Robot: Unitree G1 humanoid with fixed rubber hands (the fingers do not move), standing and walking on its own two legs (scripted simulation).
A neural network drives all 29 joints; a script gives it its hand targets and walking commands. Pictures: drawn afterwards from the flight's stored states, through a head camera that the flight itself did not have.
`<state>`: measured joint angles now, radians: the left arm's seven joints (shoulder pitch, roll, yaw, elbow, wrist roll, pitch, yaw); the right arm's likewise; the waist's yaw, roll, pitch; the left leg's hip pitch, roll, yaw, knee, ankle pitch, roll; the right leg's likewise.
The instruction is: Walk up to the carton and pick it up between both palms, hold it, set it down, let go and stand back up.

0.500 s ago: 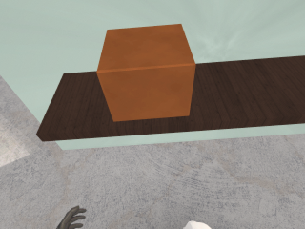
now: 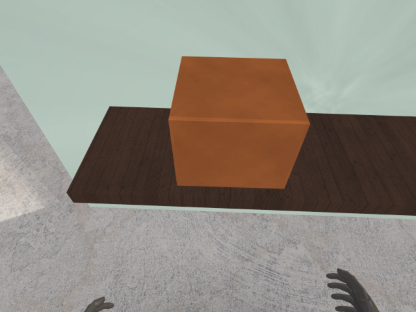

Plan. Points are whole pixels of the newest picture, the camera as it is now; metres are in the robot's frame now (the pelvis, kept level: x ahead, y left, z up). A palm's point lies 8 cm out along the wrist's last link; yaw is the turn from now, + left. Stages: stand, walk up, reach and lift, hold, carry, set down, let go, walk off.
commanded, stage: walk up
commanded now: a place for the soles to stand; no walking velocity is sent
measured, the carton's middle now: (232, 121) +0.57 -0.02 +0.04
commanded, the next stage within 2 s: none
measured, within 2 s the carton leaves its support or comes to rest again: neither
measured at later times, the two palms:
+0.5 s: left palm out of the picture +0.13 +0.26 -0.08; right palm out of the picture +0.13 -0.27 -0.08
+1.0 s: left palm out of the picture +0.15 +0.25 -0.09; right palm out of the picture +0.16 -0.29 -0.08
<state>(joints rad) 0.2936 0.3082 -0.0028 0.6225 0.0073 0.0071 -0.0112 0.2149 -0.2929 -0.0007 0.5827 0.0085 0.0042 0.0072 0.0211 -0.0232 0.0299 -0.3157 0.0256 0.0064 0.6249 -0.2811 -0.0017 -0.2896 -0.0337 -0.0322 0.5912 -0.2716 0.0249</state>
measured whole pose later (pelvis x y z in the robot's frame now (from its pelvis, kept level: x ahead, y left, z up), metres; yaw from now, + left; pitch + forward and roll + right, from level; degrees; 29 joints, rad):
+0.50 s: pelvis +0.00 +0.00 +0.00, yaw +1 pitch -1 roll +0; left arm 0.25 0.31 0.00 0.63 0.00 0.00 -0.02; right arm 0.27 -0.30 -0.01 0.60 0.00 0.00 0.02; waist 0.00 0.00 0.02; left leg -0.30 0.01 0.00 0.58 -0.26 0.00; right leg -0.28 -0.04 -0.04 0.57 -0.27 0.02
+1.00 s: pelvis +0.05 -0.02 +0.00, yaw +1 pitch -1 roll +0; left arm 0.31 0.31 0.01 0.62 0.02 0.01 -0.03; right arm 0.34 -0.30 -0.03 0.55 -0.03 0.00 0.00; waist 0.01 0.00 0.02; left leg -0.26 0.04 -0.02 0.65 -0.37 -0.03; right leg -0.24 -0.02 -0.05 0.64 -0.38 -0.01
